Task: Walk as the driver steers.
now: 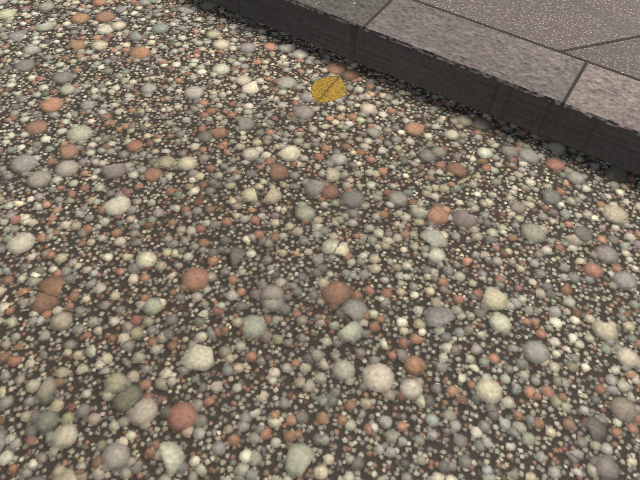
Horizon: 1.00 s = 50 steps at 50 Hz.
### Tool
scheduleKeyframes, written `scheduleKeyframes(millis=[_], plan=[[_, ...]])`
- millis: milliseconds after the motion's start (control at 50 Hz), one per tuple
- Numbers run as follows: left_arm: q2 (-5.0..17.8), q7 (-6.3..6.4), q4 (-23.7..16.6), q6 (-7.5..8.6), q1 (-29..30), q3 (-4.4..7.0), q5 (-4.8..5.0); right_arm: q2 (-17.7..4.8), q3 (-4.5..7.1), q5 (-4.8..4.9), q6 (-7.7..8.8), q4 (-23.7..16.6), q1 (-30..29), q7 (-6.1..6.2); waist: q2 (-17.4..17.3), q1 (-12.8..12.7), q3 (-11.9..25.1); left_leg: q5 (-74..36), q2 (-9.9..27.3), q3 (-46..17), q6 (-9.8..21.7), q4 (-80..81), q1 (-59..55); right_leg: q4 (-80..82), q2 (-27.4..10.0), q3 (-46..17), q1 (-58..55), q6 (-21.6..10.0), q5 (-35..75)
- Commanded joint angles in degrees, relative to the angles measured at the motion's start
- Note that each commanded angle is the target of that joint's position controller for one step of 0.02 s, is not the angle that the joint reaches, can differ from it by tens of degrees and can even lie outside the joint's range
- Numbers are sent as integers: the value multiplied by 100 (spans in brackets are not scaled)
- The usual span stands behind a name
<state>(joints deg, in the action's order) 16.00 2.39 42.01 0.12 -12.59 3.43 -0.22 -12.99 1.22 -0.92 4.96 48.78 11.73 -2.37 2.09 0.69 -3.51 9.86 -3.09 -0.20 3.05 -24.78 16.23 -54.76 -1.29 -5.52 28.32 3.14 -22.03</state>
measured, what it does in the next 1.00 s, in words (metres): steps on the spot, turning left: right foot, then left foot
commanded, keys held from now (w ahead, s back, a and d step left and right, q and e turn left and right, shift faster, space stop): q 0.90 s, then no key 0.06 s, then w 0.04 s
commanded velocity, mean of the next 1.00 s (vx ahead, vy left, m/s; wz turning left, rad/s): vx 0.04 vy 0.00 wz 0.45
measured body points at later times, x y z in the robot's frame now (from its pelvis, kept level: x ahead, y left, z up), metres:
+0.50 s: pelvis +0.07 -0.01 +0.00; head +0.11 -0.01 +0.45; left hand +0.14 +0.30 -0.10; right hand +0.27 -0.26 -0.11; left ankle +0.05 +0.12 -0.70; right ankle +0.10 -0.14 -0.74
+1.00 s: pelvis +0.07 +0.03 +0.00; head +0.09 +0.06 +0.45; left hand +0.05 +0.35 -0.11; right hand +0.35 -0.15 -0.09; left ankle +0.04 +0.11 -0.74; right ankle +0.17 -0.10 -0.71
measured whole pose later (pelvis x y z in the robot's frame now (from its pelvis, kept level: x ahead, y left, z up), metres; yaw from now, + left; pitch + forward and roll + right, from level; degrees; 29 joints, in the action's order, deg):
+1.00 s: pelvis +0.07 +0.03 +0.00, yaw +32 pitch +2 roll -1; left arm 18.0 1.5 45.1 0.0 -6.5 4.7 0.4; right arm -18.1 3.8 0.3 -2.2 39.2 9.6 1.4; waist 0.4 1.0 -2.6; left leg 11.2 -5.4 -9.4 3.1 -26.6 16.3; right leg -42.3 0.7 -5.2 23.4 4.8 -19.5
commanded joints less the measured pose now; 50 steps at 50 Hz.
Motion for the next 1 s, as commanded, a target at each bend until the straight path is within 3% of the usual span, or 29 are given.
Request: scheduleKeyframes(millis=[20,80,140,180,200,220,240,260,280,320,360,420,480,540,580,600,620,640,660,680,700,720,780,860,960,1000], plan=[[201,29,-252,49,-305,39,-22,-1120,273,77,-34,-281,-267,127,-909,-178,1167,-4818,1308,-1001,871,436,-713,1192,10,166,-782,138,629],[423,61,-301,-11,77,100,22,-1384,379,187,-194,-235,-137,178,-854,-26,1087,-3821,1377,-1304,885,478,-826,1560,145,156,-794,107,862],[479,66,-430,-37,501,124,30,-1344,411,240,-336,-223,-113,233,-895,37,755,-2415,1414,-1809,917,479,-798,1979,187,42,-706,-1,643],[495,34,-389,34,395,151,35,-1294,417,294,-416,-281,-283,293,-897,-162,639,-1766,1232,-2007,755,283,-659,2870,244,61,-1148,-154,1076],[593,26,-332,89,217,188,5,-1224,401,304,-448,-325,-320,332,-798,-267,689,-1415,1043,-1989,542,71,-378,3348,87,13,-1721,-283,1788],[920,55,-327,110,0,267,-74,-995,336,221,-452,-412,-232,352,-330,-244,963,-578,777,-1726,250,-502,161,3236,-683,-437,-2510,-579,2863],[1278,90,-363,43,74,355,-120,-680,263,160,-414,-464,163,328,912,45,1058,1570,-47,-877,-132,-1489,1173,3178,-1673,-1359,-3133,-1310,4434],[1036,59,-338,18,-79,321,-152,-951,321,180,-407,-509,116,326,1221,-223,1189,2994,-163,-380,-431,-2783,1636,3362,-2362,-2026,-3038,-2004,4836],[820,40,-385,40,50,239,-134,-1275,450,206,-447,-463,156,316,731,-185,1085,2872,58,-520,-579,-3698,1759,3386,-2210,-1747,-2889,-2039,4723],[618,3,-452,79,634,176,-43,-1260,521,225,-649,-369,283,381,471,41,801,2214,265,-524,-790,-4039,1850,3361,-1628,-827,-2539,-1588,4169],[711,-13,-374,68,752,194,-45,-1052,473,213,-774,-499,162,386,544,48,631,1733,310,-298,-928,-3817,1663,3491,-1406,-356,-2175,-1532,4026],[843,29,-270,14,709,250,-66,-901,403,238,-795,-782,-135,312,717,-71,722,1331,422,-73,-955,-2968,1338,3567,-1389,38,-2183,-1574,3796],[1038,21,-195,-15,707,309,-30,-943,387,218,-803,-988,-313,207,782,-157,850,1096,482,116,-812,-2176,790,3536,-1536,222,-2148,-1573,3670],[1169,-27,-106,-7,700,346,71,-1074,450,210,-856,-1083,-254,114,765,-107,795,892,445,297,-564,-1449,394,3341,-1676,278,-2143,-1441,3244],[1121,-40,-24,-4,727,339,174,-1091,507,192,-875,-1008,48,84,628,93,763,142,265,448,-269,-438,-316,2842,-1518,544,-1831,-1060,2621],[946,-73,136,4,371,301,131,-1274,585,170,-875,-985,220,138,144,94,786,-663,341,92,-48,57,-946,2219,-1265,890,-1373,-647,1855],[586,-119,16,11,264,192,-148,-2000,758,148,-858,-1086,382,261,-1643,-60,850,-2958,1782,-1860,539,254,-1871,457,-543,1512,42,-14,-328],[600,-60,-278,14,895,177,-137,-2111,723,-50,-742,-1204,402,206,-1879,296,979,-3267,2615,-3079,1704,487,-1521,-764,163,720,833,138,-1859],[832,-27,-273,-7,1044,247,-37,-1876,661,-87,-609,-1201,349,164,-1168,352,983,-2796,2376,-2728,1714,588,-1423,-1315,14,259,907,68,-1650],[865,1,-234,-30,974,276,37,-1721,621,-17,-520,-1190,88,186,-1012,163,805,-2358,2037,-2271,1393,569,-1282,-1318,-79,154,943,-22,-1138],[879,56,-99,-52,829,305,15,-1563,588,87,-501,-1217,-160,224,-746,45,727,-1880,1770,-2029,1098,553,-1219,-1123,-143,106,952,-33,-713],[945,94,-67,-69,764,337,-21,-1463,544,165,-517,-1241,-320,269,-802,-35,689,-1769,1653,-1926,972,576,-1112,-976,-154,74,863,-6,-404],[808,51,-23,-26,588,323,17,-1398,504,128,-557,-1287,-275,360,-919,-97,866,-1804,1440,-1830,975,606,-1048,-788,46,93,546,97,108],[686,19,-91,8,788,269,17,-1502,542,151,-597,-1293,-173,426,-952,17,797,-1175,1342,-2080,968,586,-1092,324,148,3,416,216,283],[721,-79,-59,61,744,241,60,-1497,528,102,-659,-1330,-276,402,-1099,90,746,-718,1286,-2345,979,525,-639,1182,190,44,-342,201,242],[721,-144,-67,107,717,219,90,-1409,478,114,-673,-1287,-228,375,-1096,141,824,501,1216,-2500,967,622,-495,1556,192,157,-699,96,240]])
